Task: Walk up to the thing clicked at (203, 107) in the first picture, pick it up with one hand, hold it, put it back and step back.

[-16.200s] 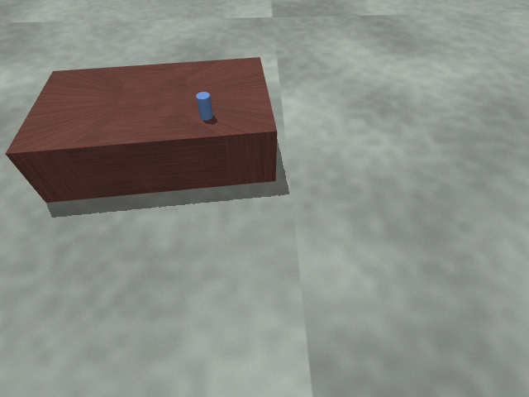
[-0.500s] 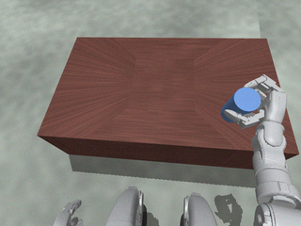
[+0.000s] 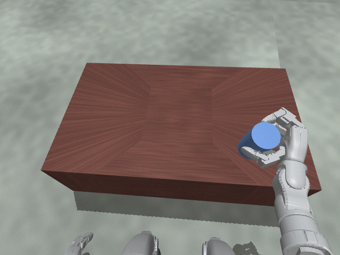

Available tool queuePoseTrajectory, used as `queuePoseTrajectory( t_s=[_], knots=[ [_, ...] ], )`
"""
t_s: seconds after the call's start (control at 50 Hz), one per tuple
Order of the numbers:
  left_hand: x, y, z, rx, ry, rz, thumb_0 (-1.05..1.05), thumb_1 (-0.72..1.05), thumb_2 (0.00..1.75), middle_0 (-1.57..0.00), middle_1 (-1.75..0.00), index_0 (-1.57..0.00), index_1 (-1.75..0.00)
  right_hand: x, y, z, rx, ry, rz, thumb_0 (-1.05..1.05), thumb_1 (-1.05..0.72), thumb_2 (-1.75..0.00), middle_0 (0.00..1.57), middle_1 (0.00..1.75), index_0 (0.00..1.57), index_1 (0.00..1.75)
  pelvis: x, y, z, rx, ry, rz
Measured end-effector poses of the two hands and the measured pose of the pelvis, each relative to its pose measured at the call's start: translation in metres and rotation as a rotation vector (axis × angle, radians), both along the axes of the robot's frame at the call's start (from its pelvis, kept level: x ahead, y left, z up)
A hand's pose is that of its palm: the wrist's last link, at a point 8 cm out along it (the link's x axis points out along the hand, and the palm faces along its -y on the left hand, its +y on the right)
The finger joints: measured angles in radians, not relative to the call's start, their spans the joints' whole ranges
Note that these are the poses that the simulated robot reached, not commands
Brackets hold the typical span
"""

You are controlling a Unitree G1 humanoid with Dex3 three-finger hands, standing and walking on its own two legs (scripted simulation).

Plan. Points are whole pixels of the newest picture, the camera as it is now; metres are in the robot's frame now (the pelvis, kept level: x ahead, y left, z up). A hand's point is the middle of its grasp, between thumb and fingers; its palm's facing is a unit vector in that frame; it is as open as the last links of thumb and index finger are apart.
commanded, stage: lift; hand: right
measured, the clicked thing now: (256, 142) +0.37 -0.17 +0.02
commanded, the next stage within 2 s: hold in 0.42 s
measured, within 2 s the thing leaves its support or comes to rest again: neither
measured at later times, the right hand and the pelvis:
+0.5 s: hand (268, 137) +0.36 -0.18 +0.06, palm faces +0.23 +0.97 -0.01, open 9.6 cm; pelvis +0.01 +0.00 +0.02, yaw +0 degrees
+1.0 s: hand (273, 140) +0.35 -0.18 +0.07, palm faces +0.24 +0.97 -0.01, open 9.6 cm; pelvis +0.01 +0.00 +0.02, yaw +0 degrees
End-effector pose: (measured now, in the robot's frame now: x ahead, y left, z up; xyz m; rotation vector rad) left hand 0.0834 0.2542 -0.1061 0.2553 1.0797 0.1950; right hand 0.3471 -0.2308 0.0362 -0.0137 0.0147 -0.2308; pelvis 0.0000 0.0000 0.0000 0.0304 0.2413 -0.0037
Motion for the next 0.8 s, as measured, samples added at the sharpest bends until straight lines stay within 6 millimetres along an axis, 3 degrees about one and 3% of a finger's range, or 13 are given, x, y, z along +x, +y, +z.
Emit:
queuePoseTrajectory(
  t_s=[0.34,0.8],
  knots=[
    [0.02,0.0,0.016,0.007,-0.044,-0.007,0.01,0.88,0.9,-0.2,-0.3,-0.2,-0.31,-0.011,0.003,0.019,-0.006,-0.022,-0.007,-0.03,0.61,-0.99,0.8,1.27,0.95,1.33,0.008,0.0,0.013,-0.003,-0.049,-0.001],
    [0.031,-0.008,0.026,-0.004,-0.081,-0.024,0.01,0.89,0.9,-0.2,-0.31,-0.21,-0.31,-0.027,0.002,0.032,-0.003,-0.028,-0.006,-0.03,0.61,-0.99,0.81,1.25,0.96,1.31,0.007,-0.002,0.022,-0.006,-0.094,-0.003]
  ],
)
